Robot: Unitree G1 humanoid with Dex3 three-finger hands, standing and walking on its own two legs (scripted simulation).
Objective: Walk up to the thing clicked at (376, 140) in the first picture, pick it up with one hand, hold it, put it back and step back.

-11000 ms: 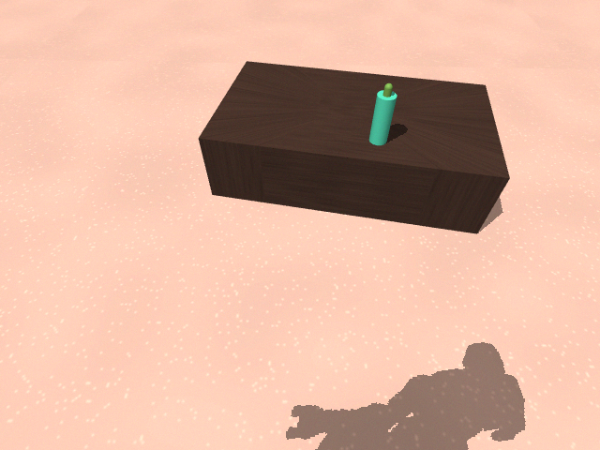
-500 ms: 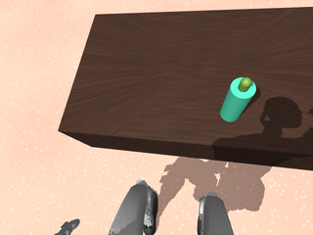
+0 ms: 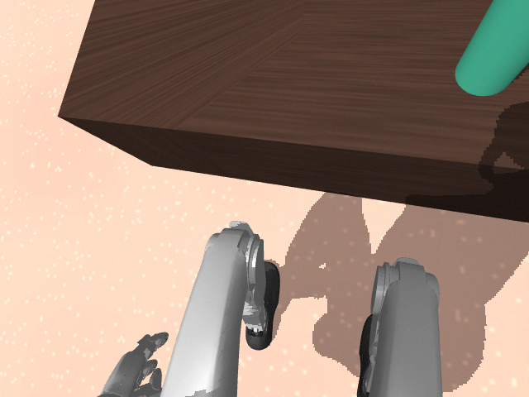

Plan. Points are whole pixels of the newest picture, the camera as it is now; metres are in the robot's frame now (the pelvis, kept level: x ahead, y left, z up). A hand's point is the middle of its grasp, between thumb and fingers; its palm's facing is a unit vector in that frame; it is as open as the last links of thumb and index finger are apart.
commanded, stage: close in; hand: right
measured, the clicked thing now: out of the picture +0.59 -0.21 +0.02
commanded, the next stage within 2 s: rest palm in 0.62 s
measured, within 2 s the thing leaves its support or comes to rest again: neither
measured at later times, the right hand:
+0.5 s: hand out of the picture +0.57 -0.24 +0.00, palm faces +0.18 +0.98 -0.02, open 17.1 cm
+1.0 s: hand out of the picture +0.58 -0.23 -0.01, palm faces +0.18 +0.98 -0.03, open 16.8 cm
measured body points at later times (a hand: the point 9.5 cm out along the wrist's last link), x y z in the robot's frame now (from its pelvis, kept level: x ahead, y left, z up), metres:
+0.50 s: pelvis -0.01 +0.00 -0.03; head +0.22 -0.05 +0.35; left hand +0.02 +0.28 -0.13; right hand +0.55 -0.30 +0.00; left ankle +0.14 +0.15 -0.40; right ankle +0.06 -0.12 -0.40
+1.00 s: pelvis +0.00 +0.00 -0.03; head +0.24 -0.04 +0.34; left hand +0.05 +0.28 -0.14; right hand +0.56 -0.28 -0.01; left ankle +0.14 +0.15 -0.40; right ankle +0.06 -0.12 -0.40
